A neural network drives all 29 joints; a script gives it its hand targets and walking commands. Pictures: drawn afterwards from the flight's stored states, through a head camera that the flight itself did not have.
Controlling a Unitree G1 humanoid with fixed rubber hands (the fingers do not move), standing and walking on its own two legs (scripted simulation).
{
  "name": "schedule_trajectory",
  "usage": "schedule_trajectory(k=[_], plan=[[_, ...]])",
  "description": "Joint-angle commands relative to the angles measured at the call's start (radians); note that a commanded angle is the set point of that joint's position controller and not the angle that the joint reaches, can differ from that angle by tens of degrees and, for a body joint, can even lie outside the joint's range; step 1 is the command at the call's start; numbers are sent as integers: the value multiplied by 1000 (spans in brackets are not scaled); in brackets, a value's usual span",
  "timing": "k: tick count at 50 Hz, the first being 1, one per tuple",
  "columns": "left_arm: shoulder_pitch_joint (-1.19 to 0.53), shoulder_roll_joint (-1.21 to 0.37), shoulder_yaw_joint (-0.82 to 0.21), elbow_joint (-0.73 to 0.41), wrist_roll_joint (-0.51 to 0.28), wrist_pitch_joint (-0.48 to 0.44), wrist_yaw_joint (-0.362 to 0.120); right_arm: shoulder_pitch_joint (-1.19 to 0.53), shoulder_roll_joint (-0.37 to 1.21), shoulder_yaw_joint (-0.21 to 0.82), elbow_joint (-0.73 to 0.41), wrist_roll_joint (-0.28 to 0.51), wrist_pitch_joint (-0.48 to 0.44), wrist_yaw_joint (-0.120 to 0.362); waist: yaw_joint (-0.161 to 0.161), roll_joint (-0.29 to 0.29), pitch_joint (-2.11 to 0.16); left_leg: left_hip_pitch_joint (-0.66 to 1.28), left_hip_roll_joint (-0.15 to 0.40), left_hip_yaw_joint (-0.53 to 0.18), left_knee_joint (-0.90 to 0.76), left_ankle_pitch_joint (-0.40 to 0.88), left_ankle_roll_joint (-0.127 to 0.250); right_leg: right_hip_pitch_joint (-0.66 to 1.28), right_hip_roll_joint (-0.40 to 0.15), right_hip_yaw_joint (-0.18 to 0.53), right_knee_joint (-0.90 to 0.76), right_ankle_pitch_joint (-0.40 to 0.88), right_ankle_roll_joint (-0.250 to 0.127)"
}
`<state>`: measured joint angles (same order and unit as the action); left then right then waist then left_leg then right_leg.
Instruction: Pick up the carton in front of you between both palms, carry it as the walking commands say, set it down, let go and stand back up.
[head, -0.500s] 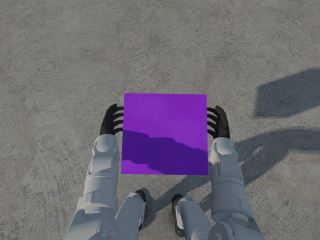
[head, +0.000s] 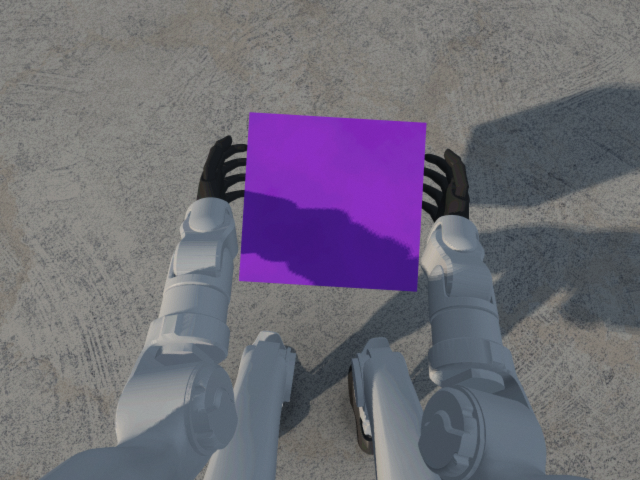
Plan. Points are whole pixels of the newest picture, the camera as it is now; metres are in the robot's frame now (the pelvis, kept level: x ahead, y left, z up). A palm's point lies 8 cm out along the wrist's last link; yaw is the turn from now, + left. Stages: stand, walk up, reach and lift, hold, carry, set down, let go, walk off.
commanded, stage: set down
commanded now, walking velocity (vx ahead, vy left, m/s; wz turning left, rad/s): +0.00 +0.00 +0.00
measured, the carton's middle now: (329, 210) +0.46 +0.01 -0.17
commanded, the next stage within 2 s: none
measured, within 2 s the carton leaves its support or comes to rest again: rests again in 1.60 s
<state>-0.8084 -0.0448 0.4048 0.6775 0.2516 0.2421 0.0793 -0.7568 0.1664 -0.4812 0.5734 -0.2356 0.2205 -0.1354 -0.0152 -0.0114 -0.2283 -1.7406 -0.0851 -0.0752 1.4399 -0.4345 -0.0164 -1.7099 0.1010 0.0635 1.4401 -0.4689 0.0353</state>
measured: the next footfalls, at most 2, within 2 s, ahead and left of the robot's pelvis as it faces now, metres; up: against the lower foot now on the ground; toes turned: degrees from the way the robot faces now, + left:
none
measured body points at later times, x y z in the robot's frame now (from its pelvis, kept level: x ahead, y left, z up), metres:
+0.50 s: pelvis -0.03 +0.00 -0.13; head +0.28 +0.03 +0.21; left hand +0.48 +0.16 -0.25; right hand +0.47 -0.14 -0.24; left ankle +0.09 +0.11 -0.55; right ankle +0.08 -0.12 -0.55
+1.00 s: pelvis -0.02 +0.00 -0.20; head +0.32 +0.01 +0.09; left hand +0.51 +0.15 -0.36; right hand +0.48 -0.15 -0.35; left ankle +0.09 +0.11 -0.55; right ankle +0.08 -0.12 -0.55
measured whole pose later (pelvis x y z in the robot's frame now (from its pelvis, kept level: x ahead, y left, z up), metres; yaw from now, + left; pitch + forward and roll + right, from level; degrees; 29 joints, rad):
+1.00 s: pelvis -0.02 +0.00 -0.20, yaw -1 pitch +42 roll -2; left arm -1.29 0.23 0.17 1.02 -0.02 0.17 0.14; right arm -1.15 -0.04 -0.37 0.79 -0.01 0.17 -0.21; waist -0.01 -0.01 0.14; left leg -2.30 -0.11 -0.04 2.14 -0.56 -0.03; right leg -2.26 0.17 0.05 2.14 -0.61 0.09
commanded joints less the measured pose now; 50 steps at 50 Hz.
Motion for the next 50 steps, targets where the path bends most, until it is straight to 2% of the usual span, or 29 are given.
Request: schedule_trajectory(k=[1,12,26,39,44,50], plan=[[-567,-896,-526,49,-119,-31,-260,-590,851,564,105,109,-6,266,6,53,-842,512,-75,73,-66,216,-10,311,82,-83,-66,192,3],[-726,-852,-531,78,-160,-36,-225,-752,793,534,121,143,-10,249,-4,78,-906,399,-79,89,104,183,-19,145,90,-118,125,153,9],[-893,-756,-507,137,-201,-51,-212,-924,721,486,155,167,-20,235,-9,82,-892,221,-74,114,297,152,-19,11,83,-146,318,130,13],[-1033,-661,-557,164,-292,-94,-208,-1056,651,538,149,250,-58,211,-9,69,-886,113,-55,130,474,186,-15,-6,65,-154,487,180,18],[-1064,-668,-599,118,-362,-117,-213,-1098,680,634,86,303,-73,201,-1,-4,-926,129,-55,125,526,272,-7,42,67,-161,535,273,28],[-985,-650,-548,219,-340,-126,-214,-1030,676,604,155,304,-79,206,25,-4,-757,46,-52,122,548,256,1,-46,68,-146,553,257,24]])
